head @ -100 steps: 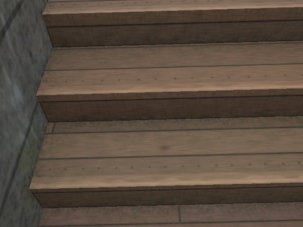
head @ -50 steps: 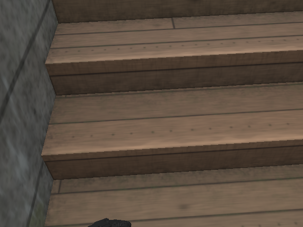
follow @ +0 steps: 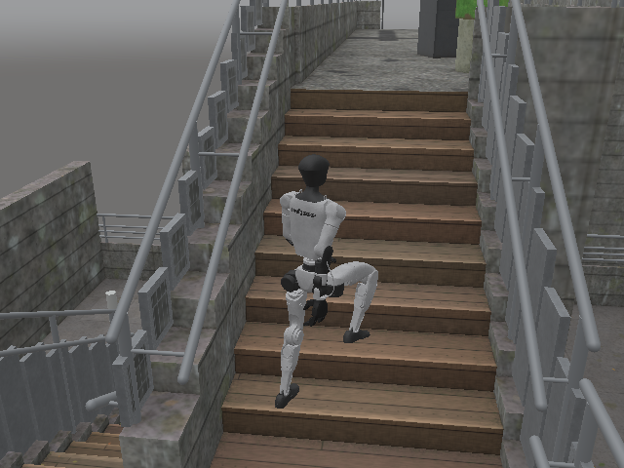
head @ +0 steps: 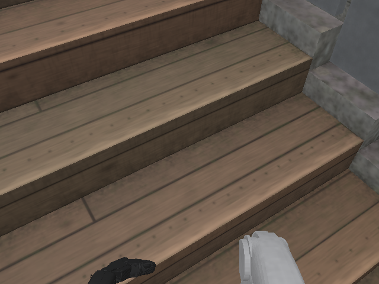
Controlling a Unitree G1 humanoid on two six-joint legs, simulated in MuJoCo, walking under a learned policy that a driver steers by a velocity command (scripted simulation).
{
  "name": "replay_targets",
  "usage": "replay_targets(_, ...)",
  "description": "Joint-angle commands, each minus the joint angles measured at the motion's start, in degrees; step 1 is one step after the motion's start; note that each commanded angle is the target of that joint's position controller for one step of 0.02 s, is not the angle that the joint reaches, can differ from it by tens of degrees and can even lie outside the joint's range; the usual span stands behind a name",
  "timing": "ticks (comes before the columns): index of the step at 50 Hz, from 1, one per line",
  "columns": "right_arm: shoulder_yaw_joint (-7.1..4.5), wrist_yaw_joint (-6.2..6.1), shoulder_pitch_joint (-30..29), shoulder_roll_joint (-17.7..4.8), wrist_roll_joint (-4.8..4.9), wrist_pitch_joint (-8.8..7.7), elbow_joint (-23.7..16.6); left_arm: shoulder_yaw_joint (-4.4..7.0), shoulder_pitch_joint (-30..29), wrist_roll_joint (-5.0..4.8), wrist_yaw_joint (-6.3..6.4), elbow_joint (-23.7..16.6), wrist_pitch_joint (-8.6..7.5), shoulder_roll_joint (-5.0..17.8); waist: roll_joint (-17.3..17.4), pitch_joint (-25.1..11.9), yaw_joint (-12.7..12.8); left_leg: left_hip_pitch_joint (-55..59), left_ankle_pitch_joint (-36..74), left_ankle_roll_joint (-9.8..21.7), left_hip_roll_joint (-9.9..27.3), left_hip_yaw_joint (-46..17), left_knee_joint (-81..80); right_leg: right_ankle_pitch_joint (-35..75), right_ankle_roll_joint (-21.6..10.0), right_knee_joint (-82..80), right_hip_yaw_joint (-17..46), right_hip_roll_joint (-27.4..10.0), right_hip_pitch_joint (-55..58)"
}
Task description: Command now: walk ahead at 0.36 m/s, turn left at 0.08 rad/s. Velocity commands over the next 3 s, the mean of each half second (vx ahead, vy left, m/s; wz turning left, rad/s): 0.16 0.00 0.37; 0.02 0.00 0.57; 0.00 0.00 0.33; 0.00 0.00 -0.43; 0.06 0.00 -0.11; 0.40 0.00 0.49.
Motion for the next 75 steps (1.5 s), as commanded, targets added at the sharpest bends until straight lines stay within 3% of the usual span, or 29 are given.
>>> replay_targets(1,-0.16,3.16,6.94,-6.30,-2.47,-0.54,0.09,-1.76,-26.62,-0.45,-1.14,-13.16,2.75,-0.26,7.86,-4.25,0.91,-18.79,30.16,10.42,14.82,-9.70,-19.57,6.87,1.63,-23.84,-5.40,-1.14,30.17)
replay_targets(4,-3.94,5.98,6.63,-17.96,1.99,-2.78,-3.98,0.70,-14.06,0.53,-3.31,-9.05,2.88,4.19,13.50,-3.93,6.52,-1.89,98.34,10.02,13.82,-7.01,-8.21,-2.49,3.90,-34.44,-15.96,8.05,44.63)
replay_targets(6,-6.58,6.10,-3.12,-22.15,1.76,-3.14,-7.56,3.17,1.83,0.43,-0.55,-3.57,0.23,10.35,13.07,-6.70,11.88,-2.92,102.82,2.42,15.19,-8.88,5.49,12.34,0.42,-50.92,-8.31,6.64,63.03)
replay_targets(7,-4.46,6.39,7.41,-11.52,-1.64,-3.79,-7.05,2.91,13.68,-2.59,0.11,-0.14,-0.17,8.73,1.84,-28.58,11.25,-25.31,81.20,-0.11,11.72,-13.26,20.49,36.00,-10.13,-49.17,14.51,-5.44,97.86)
replay_targets(8,-5.51,6.02,-0.93,-10.97,1.40,-2.68,-10.77,5.12,29.07,2.77,1.42,2.98,1.45,12.30,-8.33,-33.24,18.17,-31.24,13.68,-0.94,-0.14,-13.52,42.71,48.95,-16.46,-66.94,36.15,-16.95,102.67)
replay_targets(9,-7.15,6.15,-4.00,-11.73,4.32,-1.53,-10.28,7.99,31.04,2.87,1.84,5.44,-0.14,17.16,-6.65,-28.26,17.23,-33.38,8.37,-0.52,-1.42,-22.09,76.14,45.51,-17.44,-74.63,43.50,-19.77,88.80)
replay_targets(11,-7.48,4.01,-7.56,-9.02,3.38,-2.12,-11.51,7.87,15.05,0.78,2.55,6.75,-3.98,15.71,-1.25,-12.69,9.52,-41.34,5.20,0.46,2.59,-21.48,88.25,30.97,-10.80,-75.02,26.41,-18.84,68.93)
replay_targets(15,-4.29,2.71,-15.62,-3.19,1.07,0.07,-15.81,5.46,3.15,0.34,3.45,7.16,-4.79,0.62,4.19,-5.81,0.41,-41.81,-0.32,4.60,7.54,-17.48,72.92,21.94,-1.29,-82.81,2.32,-10.52,60.18)
replay_targets(21,-6.45,7.03,-19.45,-13.57,3.61,-1.06,-19.04,11.23,-5.77,1.71,4.04,-0.36,-6.39,17.94,-2.33,-3.67,-1.34,-18.71,9.59,-3.32,5.31,-9.16,45.61,34.62,0.92,-92.16,-14.88,-8.17,60.16)
replay_targets(26,-6.34,4.02,-21.50,-14.19,2.98,0.23,-22.88,12.46,-4.44,1.53,4.13,-1.19,-6.53,18.35,-3.34,-1.33,0.77,-22.67,13.38,-1.16,6.63,-10.79,23.18,35.65,-1.90,-85.38,-10.63,-16.03,78.14)
replay_targets(29,-8.58,2.89,-23.32,-18.19,1.77,-1.18,-24.50,11.23,5.35,-0.66,3.65,1.21,-4.89,13.37,4.36,-2.65,4.75,-15.05,35.36,5.68,1.14,-9.93,4.91,17.71,5.36,-73.73,-13.34,-9.48,79.94)
replay_targets(30,-10.14,1.71,-23.22,-25.68,2.92,-1.87,-25.02,10.13,9.57,-1.18,4.29,-2.00,-4.62,9.25,16.68,-7.21,9.44,-3.99,63.13,18.30,12.32,-28.25,4.82,-4.30,12.02,-62.71,-18.08,-0.62,68.71)
replay_targets(31,-10.88,1.63,-18.99,-26.96,3.37,-2.48,-24.99,10.08,5.03,-0.86,5.12,-4.61,-4.93,11.77,15.94,-8.43,4.31,5.72,62.88,24.79,18.18,-38.96,1.16,-25.16,16.71,-53.71,-11.68,4.98,53.88)
replay_targets(33,-10.51,1.42,-17.19,-23.68,2.54,-3.47,-22.03,10.49,-3.08,-0.19,3.89,-6.59,-3.76,13.48,10.14,-5.75,1.18,5.11,43.93,17.92,15.11,-35.88,0.79,-24.44,16.09,-39.37,-0.70,2.76,42.73)
replay_targets(37,-8.15,0.63,-24.37,-17.81,3.46,-0.75,-26.50,10.88,-1.65,0.30,6.04,-8.67,-4.13,12.82,3.77,-6.18,6.41,-7.81,39.34,17.35,13.28,-32.30,0.06,-15.36,13.88,-30.53,3.54,3.40,47.01)
replay_targets(43,-7.63,0.18,-29.35,-19.41,3.57,0.16,-32.79,10.04,5.42,0.47,5.40,-9.25,-3.17,10.40,6.43,-5.46,8.46,-18.13,31.50,14.49,6.41,-28.02,2.52,-10.27,18.26,-45.81,-2.08,6.15,56.83)
replay_targets(49,-8.51,1.01,-22.29,-20.00,4.80,0.43,-30.85,9.38,6.62,-1.00,4.88,-10.11,-3.29,10.36,7.11,-7.25,3.17,-5.18,37.55,18.71,13.28,-43.34,5.49,-9.86,14.77,-61.96,0.95,5.28,53.68)
replay_targets(53,-6.81,1.38,-23.71,-15.74,3.92,3.75,-30.56,10.19,11.60,-0.14,3.68,-9.83,-4.51,12.06,1.71,-9.22,5.23,-17.76,13.86,9.47,2.37,-34.98,12.06,21.46,5.64,-81.72,2.94,2.12,76.98)
replay_targets(54,-5.88,1.56,-22.26,-12.23,3.17,3.83,-32.88,11.90,11.10,0.42,3.72,-10.72,-5.26,18.29,-11.64,-11.49,2.89,-33.84,-5.38,-0.12,-7.56,-22.98,26.28,48.46,-9.81,-81.28,19.58,-12.24,89.29)
replay_targets(55,-7.34,1.11,-23.82,-18.12,2.38,3.28,-32.50,13.05,13.40,2.45,3.87,-10.74,-5.09,19.38,-8.14,-10.18,7.43,-43.11,-17.88,-5.24,-8.07,-20.77,51.54,52.15,-17.80,-84.43,29.48,-22.52,88.72)
replay_targets(56,-8.60,0.18,-21.82,-20.64,3.24,3.27,-30.44,12.00,11.62,3.24,3.41,-10.28,-5.34,17.46,-0.75,-8.27,4.71,-43.40,-11.21,-6.08,-5.67,-21.81,66.46,45.88,-13.53,-85.02,24.84,-20.62,82.12)
replay_targets(59,-8.68,-1.39,-27.43,-19.98,2.01,2.80,-32.03,6.22,4.17,1.54,2.63,-14.07,-3.07,6.00,0.56,-5.19,4.63,-47.61,2.51,-5.62,-6.59,-21.91,75.68,36.70,-4.54,-83.75,6.61,-10.31,76.56)
replay_targets(63,-7.31,-2.63,-31.71,-16.61,2.68,2.04,-32.66,4.70,16.70,1.70,0.99,-11.04,0.72,7.77,-3.20,-5.07,9.01,-58.38,8.47,-6.87,-8.08,-22.42,75.14,21.43,-7.08,-84.49,6.39,-8.29,84.33)
replay_targets(66,-8.40,-1.28,-24.16,-16.80,2.17,1.47,-27.26,1.37,11.47,-1.35,-3.00,-10.49,-1.16,2.43,-1.95,-2.99,4.15,-50.48,9.85,-8.93,-3.16,-24.06,62.07,4.70,-1.11,-84.63,5.04,-5.57,75.02)
replay_targets(69,-7.19,2.11,-24.99,-12.04,1.29,2.25,-25.73,2.84,7.64,-4.69,-3.09,-7.98,-3.14,6.88,1.13,0.40,2.16,-33.38,0.49,-13.02,3.41,-9.31,24.57,-12.49,6.02,-86.31,0.19,-1.18,67.43)
replay_targets(70,-5.05,0.89,-28.90,-8.43,3.28,5.83,-28.66,7.15,21.59,-1.97,3.34,-4.91,-3.36,11.86,-6.62,1.19,9.79,-25.67,-0.09,-7.46,-0.56,-0.60,20.85,13.01,0.04,-88.43,4.28,-5.59,69.27)
replay_targets(71,-5.04,-0.41,-26.85,-8.60,4.68,6.57,-28.47,7.57,22.73,-0.40,4.71,-3.29,-3.40,14.26,-9.90,0.29,8.00,-21.34,1.69,-5.58,0.35,-3.19,20.02,31.16,-1.15,-83.36,4.67,-6.93,71.07)
replay_targets(73,-6.34,2.33,-32.24,-13.20,3.04,1.87,-32.41,4.82,10.10,-1.37,-2.61,-5.81,-4.06,7.77,-0.80,-3.29,1.71,-16.23,18.17,-3.23,3.98,-7.72,12.91,20.63,1.21,-77.38,6.05,-6.99,65.95)
replay_targets(75,-7.29,0.43,-31.89,-18.44,1.82,-0.42,-35.07,5.53,17.03,-2.19,-1.67,-4.76,-4.92,6.47,-1.52,-6.84,5.17,-12.74,38.67,7.20,8.20,-12.01,15.34,22.39,1.90,-73.85,7.28,-5.13,66.35)
Next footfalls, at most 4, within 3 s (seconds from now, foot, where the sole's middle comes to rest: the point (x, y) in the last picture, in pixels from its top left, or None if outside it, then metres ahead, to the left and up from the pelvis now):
0.10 right None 0.30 -0.12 -0.61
0.56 left None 0.26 0.13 -0.61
1.04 right None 0.32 -0.07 -0.61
1.48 left None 0.23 0.13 -0.61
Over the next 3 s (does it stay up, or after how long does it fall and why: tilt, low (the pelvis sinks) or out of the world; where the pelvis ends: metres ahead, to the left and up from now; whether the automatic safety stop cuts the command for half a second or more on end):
stays up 0.46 0.10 0.22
